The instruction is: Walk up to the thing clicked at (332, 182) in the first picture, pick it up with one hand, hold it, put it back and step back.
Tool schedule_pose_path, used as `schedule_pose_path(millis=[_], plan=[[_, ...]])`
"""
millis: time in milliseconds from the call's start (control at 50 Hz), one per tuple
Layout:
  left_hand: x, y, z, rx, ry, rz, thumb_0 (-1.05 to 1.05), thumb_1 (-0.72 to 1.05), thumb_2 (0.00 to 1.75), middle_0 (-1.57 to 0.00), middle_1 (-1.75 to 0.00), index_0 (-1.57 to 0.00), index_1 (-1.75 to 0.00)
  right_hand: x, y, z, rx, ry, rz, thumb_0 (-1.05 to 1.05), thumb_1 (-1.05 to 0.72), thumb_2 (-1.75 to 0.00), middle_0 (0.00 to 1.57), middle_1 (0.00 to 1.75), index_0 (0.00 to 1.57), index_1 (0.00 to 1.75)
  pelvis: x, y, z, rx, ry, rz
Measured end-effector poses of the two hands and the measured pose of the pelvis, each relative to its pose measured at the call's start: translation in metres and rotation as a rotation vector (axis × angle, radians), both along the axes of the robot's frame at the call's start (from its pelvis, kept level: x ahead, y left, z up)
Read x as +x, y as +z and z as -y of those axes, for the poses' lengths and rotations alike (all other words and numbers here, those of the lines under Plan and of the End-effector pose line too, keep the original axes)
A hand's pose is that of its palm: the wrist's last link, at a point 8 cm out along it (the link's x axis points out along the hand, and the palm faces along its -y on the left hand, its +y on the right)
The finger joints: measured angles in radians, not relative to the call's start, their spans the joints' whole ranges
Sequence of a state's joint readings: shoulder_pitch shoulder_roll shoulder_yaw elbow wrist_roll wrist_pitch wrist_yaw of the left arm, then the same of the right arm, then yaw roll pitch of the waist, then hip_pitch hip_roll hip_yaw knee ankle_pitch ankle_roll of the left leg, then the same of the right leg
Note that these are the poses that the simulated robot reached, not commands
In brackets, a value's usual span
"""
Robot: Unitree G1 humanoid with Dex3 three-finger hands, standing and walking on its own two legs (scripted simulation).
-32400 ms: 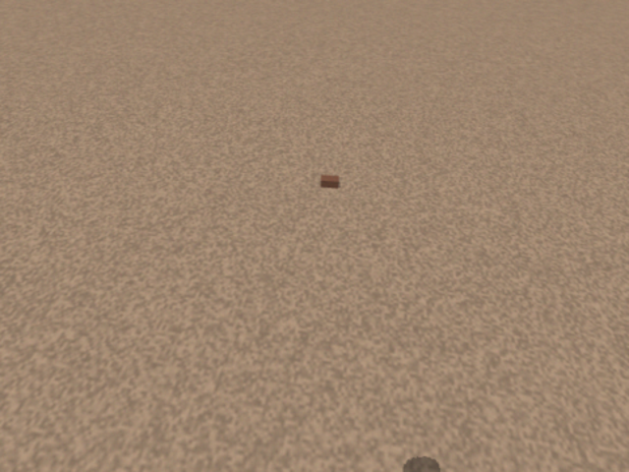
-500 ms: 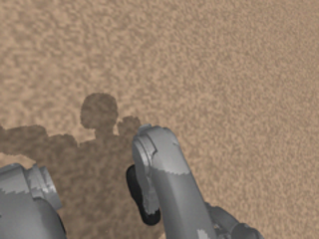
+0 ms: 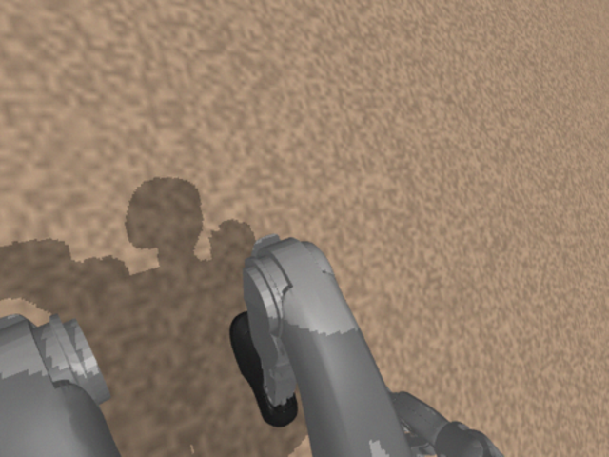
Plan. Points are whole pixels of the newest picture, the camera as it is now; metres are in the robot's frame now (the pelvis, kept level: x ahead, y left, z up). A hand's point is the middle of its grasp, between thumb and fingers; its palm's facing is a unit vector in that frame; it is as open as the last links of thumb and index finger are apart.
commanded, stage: close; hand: left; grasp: from above
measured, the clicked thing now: out of the picture +0.42 +0.30 -0.27
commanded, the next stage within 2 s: settle in 1.36 s
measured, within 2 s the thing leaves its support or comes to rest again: leaves its support in 1.78 s
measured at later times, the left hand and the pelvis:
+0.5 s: hand out of the picture +0.41 +0.30 -0.25, palm faces -0.43 -0.16 -0.89, open 9.6 cm; pelvis +0.00 +0.00 +0.01, yaw +0 degrees
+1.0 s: hand out of the picture +0.42 +0.30 -0.24, palm faces -0.43 -0.16 -0.89, open 7.7 cm; pelvis +0.00 +0.00 +0.01, yaw +0 degrees
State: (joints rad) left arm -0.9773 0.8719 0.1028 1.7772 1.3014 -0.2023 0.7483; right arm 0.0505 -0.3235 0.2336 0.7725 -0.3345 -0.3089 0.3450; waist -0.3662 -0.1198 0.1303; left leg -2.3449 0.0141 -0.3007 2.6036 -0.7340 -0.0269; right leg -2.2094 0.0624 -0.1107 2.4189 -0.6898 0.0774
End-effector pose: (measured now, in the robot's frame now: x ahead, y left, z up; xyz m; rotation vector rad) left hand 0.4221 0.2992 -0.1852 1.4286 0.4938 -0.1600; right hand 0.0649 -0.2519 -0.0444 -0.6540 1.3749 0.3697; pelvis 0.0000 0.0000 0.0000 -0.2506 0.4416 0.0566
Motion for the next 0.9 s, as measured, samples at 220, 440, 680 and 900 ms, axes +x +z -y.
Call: schedule_pose_path(millis=[220,440,680,900], plan=[[0.0022,-0.0045,-0.008,-0.012,0.032,-0.042,0.0,0.04,0.52,-0.52,-0.61,-0.53,-0.59,-0.0083,0.0033,-0.0005,0.009,-0.001,-0.023,0.0,-0.9,-0.9,0.2,0.3,0.2,0.3,-0.0002,0.0001,-0.0003,-0.003,0.001,0.002],[-0.0012,-0.0028,-0.005,-0.01,-0.009,-0.04,0.0,0.14,0.44,-0.58,-0.54,-0.62,-0.52,-0.0076,0.0028,-0.0037,0.012,0.005,-0.022,0.0,-0.9,-0.9,0.2,0.3,0.2,0.3,-0.0017,0.0038,0.0014,-0.003,-0.004,0.005],[-0.0044,-0.0018,-0.002,-0.008,0.002,-0.023,0.0,0.23,0.35,-0.67,-0.42,-0.72,-0.42,-0.0012,0.0074,0.0012,-0.006,0.01,0.007,0.0,-0.9,-0.9,0.2,0.3,0.2,0.3,-0.0036,0.0056,0.0012,-0.003,-0.004,0.007],[-0.0008,0.0004,-0.0038,-0.017,0.012,-0.031,0.0,0.33,0.26,-0.76,-0.34,-0.82,-0.34,-0.006,0.0103,0.0028,-0.015,0.0,0.001,0.0,-0.9,-0.9,0.2,0.3,0.2,0.3,-0.0043,0.0059,0.0006,-0.003,-0.002,0.005]])
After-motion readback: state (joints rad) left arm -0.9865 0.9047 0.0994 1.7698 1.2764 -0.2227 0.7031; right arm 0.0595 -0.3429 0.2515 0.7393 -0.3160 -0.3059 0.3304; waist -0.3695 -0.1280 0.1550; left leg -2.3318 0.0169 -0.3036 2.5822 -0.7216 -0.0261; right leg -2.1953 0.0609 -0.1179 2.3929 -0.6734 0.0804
